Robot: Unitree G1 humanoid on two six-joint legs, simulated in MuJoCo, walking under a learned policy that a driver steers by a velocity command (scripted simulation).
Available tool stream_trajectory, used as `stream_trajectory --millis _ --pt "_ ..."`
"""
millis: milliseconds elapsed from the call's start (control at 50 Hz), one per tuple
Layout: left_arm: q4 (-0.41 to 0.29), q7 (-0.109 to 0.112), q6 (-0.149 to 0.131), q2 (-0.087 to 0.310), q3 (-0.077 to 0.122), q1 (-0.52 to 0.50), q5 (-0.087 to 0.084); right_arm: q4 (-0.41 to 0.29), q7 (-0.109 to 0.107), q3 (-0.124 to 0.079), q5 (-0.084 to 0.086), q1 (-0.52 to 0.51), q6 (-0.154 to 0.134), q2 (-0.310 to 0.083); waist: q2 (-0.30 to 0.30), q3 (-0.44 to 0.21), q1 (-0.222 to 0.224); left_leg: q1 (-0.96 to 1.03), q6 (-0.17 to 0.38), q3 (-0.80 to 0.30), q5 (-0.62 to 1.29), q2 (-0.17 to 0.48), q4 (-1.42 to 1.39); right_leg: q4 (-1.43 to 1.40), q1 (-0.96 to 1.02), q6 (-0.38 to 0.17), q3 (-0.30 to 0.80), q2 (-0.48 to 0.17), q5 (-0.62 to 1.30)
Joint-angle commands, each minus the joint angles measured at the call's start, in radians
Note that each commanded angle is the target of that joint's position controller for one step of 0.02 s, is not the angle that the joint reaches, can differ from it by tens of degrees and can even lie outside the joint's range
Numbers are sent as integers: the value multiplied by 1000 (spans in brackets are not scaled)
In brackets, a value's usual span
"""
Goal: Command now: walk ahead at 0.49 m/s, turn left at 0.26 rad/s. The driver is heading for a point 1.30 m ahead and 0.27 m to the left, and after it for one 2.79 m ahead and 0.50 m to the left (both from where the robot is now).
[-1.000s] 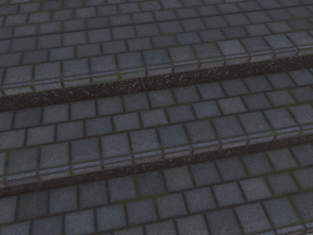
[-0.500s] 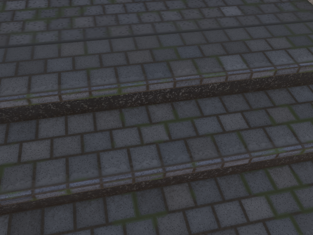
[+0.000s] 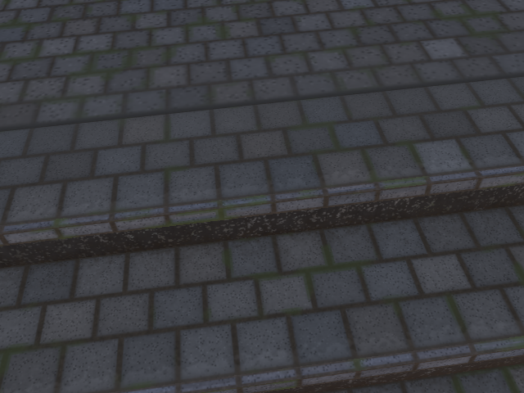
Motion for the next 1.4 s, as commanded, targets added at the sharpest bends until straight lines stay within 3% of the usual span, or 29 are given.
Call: stream_trajectory --millis 20,100,160,220,240,260,280,300,340,380,460,520,620,680,720,760,800,820,860,920,980,1180,1240,1280,1300,1320,1340,1380,1400 --pt "12 -3 3 -18 -38 22 16 -148 6 81 -1 -21 22 164 -100 175 -75 -480 52 -119 112 18 424 -292 -69 -86 267 -352 -131" --pt "-28 25 -33 33 -55 -42 -2 -284 16 97 -30 -214 -1 39 -140 106 -86 109 -38 195 375 17 -398 -477 -503 -70 -107 -134 262" --pt "-4 49 -44 230 -18 90 -50 -271 -6 87 -33 -199 -3 13 -198 -158 -101 400 -5 320 245 -26 -711 -347 -15 -105 -125 -198 1393" --pt "-53 83 27 296 23 16 0 -230 36 48 -40 7 13 -63 -332 -264 -202 376 76 232 -82 -88 -1044 77 519 -137 -79 -386 1984" --pt "-107 93 24 293 30 -39 11 -207 57 18 -50 88 12 -129 -271 -296 -237 559 116 34 -44 -70 -1206 310 380 -139 -76 -360 1843" --pt "-192 69 -10 150 2 -43 34 -177 63 -28 -60 135 20 -281 140 -327 -172 806 264 -527 -56 156 -1512 691 -46 -98 -26 -161 915" --pt "-243 12 -58 62 -10 -150 31 -122 30 -43 -90 189 35 -297 290 -271 -186 909 364 -1052 -264 272 -1952 1144 -471 -54 168 71 104" --pt "-283 -40 -94 49 3 -168 -10 -76 19 0 -107 186 12 -159 158 -82 -113 814 294 -1027 -195 297 -1958 1398 -663 -64 304 25 93" --pt "-362 -55 -99 -15 -30 -248 -14 19 58 46 -68 170 6 27 -19 136 -15 583 181 -565 73 196 -1785 1624 -859 -72 179 -16 140" --pt "-408 -49 -84 -53 -56 -182 3 57 76 53 -70 155 13 82 -70 81 47 581 101 -307 169 67 -1706 1677 -881 -88 145 -41 119" --pt "-491 -29 -64 -8 -68 -281 2 42 60 34 -62 122 -8 12 -63 89 56 438 89 -200 185 11 -1795 1316 -858 -21 37 -99 174" --pt "-546 -20 -74 -97 -101 -385 -5 110 24 28 -79 326 -3 -11 78 37 -29 673 144 -346 309 74 -1762 1601 -1141 31 -21 -94 93" --pt "-747 -26 -110 -96 -136 -747 11 95 -43 3 -28 433 36 -34 26 9 -116 775 185 -427 385 157 -1986 1001 -998 69 -67 -116 -51" --pt "-680 -1 -110 41 -44 -477 -22 69 -44 -8 -60 357 6 -80 232 -189 59 723 150 -282 1450 134 -1888 725 -235 6 -171 38 -91" --pt "-594 9 -98 219 38 -91 -40 18 -43 -44 -61 204 -16 -181 262 -347 259 855 86 -251 1787 113 -1435 452 41 -93 160 -52 -185" --pt "-457 25 -76 305 72 112 40 -21 19 -11 -77 309 -62 51 -528 -584 151 354 34 -305 310 -201 -691 -222 504 -312 1173 -438 -253" --pt "-376 46 -37 66 25 -46 -21 -94 70 -9 -64 163 -53 56 -213 -99 52 107 28 -208 264 -123 -275 -211 83 -239 929 -416 -402" --pt "-309 27 -40 -41 0 -79 -6 -150 72 6 -64 79 -42 67 -61 29 -6 75 69 -141 277 -67 -244 -158 -111 -187 690 -376 -375" --pt "-227 1 -53 -129 -16 -109 23 -151 56 18 -33 139 -17 94 -39 77 -94 82 115 -142 281 -26 -161 -142 -251 -119 403 -295 -212" --pt "-143 -35 -60 -79 0 -44 -4 -172 50 64 -23 130 -12 169 -34 106 -129 -90 131 -157 363 -15 -189 -161 -229 -91 194 -217 -92" --pt "-171 -27 -55 2 1 -78 -13 -207 44 68 -80 43 -11 91 -44 81 -138 -40 21 38 529 51 -471 -238 -314 -141 105 -164 -39" --pt "-128 58 24 28 20 335 -30 -299 63 76 -54 -480 -76 111 -111 83 140 -165 -111 193 178 55 -1018 -280 354 -193 319 -241 274" --pt "-138 65 62 117 37 263 -22 -296 58 28 -19 -302 -86 24 -308 -37 -26 347 -79 144 -7 -54 -1471 -78 397 -107 296 -223 934" --pt "-236 57 46 178 55 69 -25 -164 29 -48 8 71 -73 -158 -263 -222 -182 888 -49 36 467 40 -1860 286 232 -33 244 -139 851" --pt "-304 37 14 117 51 -35 9 -94 -1 -75 -3 231 -37 -224 -83 -265 -203 1374 -72 -55 900 213 -1705 539 -251 -26 215 -82 242" --pt "-324 16 -48 -64 22 -56 23 -60 -19 -65 -65 305 -7 -219 195 -221 -166 1618 -43 -213 1835 392 -1436 914 -755 -12 223 45 -394" --pt "-331 -1 -83 -1 45 -13 -34 -66 -29 -51 -113 395 23 -149 239 -340 -213 1577 112 -240 1957 516 -1465 1244 -841 16 266 50 -347" --pt "-447 -2 -38 -42 29 -216 -112 -59 -24 -50 -109 252 42 -60 334 -154 -164 1417 180 -260 1022 498 -1727 1656 -1141 40 122 -32 -372" --pt "-497 7 0 -105 3 -319 -111 -33 -20 -28 -103 187 35 27 263 6 -131 1267 141 -206 794 471 -1811 1823 -1235 45 116 -57 -409"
